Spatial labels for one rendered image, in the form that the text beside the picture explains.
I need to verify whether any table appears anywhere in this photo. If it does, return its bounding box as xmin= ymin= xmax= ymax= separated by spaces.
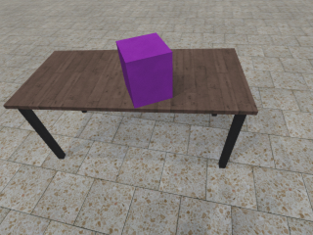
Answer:
xmin=3 ymin=48 xmax=258 ymax=168

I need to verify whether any carton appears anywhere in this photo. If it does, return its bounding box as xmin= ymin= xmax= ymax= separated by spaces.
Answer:
xmin=115 ymin=32 xmax=173 ymax=109

